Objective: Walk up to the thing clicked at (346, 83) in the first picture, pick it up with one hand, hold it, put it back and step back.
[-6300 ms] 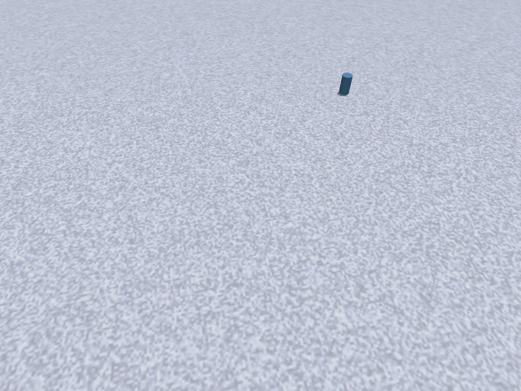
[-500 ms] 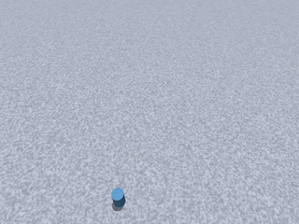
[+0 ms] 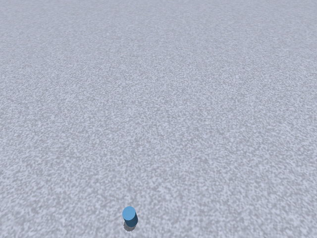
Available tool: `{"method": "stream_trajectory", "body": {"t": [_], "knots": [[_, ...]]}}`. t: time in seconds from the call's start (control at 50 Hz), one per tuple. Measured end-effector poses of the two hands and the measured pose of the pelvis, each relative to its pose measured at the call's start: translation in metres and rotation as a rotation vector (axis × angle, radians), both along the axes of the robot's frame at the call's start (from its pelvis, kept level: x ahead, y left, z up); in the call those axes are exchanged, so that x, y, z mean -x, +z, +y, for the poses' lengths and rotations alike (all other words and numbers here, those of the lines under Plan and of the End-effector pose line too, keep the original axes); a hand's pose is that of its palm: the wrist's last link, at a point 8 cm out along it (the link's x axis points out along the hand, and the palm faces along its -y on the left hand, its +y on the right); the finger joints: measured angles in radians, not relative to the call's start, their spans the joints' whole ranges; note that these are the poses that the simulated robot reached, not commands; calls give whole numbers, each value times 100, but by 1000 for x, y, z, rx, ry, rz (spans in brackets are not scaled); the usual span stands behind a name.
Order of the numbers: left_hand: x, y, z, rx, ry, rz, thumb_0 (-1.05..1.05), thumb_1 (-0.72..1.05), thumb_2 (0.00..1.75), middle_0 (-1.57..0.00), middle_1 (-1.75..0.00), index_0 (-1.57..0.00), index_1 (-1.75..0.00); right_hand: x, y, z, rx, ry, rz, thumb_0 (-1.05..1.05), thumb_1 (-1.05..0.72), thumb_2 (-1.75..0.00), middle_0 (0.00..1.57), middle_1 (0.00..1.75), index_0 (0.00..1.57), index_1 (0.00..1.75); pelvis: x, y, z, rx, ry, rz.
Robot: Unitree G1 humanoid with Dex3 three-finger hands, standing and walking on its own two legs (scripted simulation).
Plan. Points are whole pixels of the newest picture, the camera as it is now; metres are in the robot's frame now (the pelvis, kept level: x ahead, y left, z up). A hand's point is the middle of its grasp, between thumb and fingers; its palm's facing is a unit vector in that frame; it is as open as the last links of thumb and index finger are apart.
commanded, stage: walk up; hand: left
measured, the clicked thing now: (130, 216) +0.38 +0.19 -0.71
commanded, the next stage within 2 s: stand in 0.96 s
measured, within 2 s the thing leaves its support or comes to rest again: neither
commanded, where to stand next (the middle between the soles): +0.06 -0.01 m, yaw -1 degrees
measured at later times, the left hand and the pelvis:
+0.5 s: hand out of the picture +0.10 +0.25 -0.15, palm faces -0.04 -0.95 -0.32, open 7.4 cm; pelvis +0.01 +0.00 +0.00, yaw -1 degrees
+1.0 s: hand out of the picture +0.10 +0.26 -0.15, palm faces -0.04 -0.94 -0.34, open 7.4 cm; pelvis +0.01 +0.01 +0.01, yaw -1 degrees
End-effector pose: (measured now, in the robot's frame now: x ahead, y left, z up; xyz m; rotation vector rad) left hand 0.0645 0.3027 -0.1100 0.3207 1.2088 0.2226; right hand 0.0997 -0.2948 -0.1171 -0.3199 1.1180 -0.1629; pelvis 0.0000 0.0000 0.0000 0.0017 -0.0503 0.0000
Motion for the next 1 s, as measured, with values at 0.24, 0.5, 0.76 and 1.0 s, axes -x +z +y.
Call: {"method": "stream_trajectory", "body": {"t": [0.24, 0.5, 0.76, 1.0], "knots": [[-23, -1, -10, 19, -24, -25, 1, 90, 90, -20, -30, -20, -30, 13, 6, -13, 29, -35, 50, 0, -90, -90, 20, 30, 21, 30, -4, 3, -4, 2, -5, 2], [-30, -7, -8, 38, -42, 10, 1, 90, 90, -20, -30, -20, -30, 43, 5, -9, 41, -78, 131, 1, -90, -90, 20, 30, 21, 30, -9, 5, 3, 3, -17, 7], [-35, -3, 2, 24, -42, -5, 1, 90, 90, -20, -30, -20, -30, 28, 4, 5, 20, -72, 90, 1, -90, -90, 20, 30, 21, 30, -12, 5, 10, 3, -21, 3], [-29, -3, 4, 22, -34, 14, 1, 90, 90, -20, -30, -20, -30, 15, 5, 7, 17, -64, 71, 1, -90, -90, 20, 30, 21, 30, -14, 6, 12, 0, -23, 5]]}}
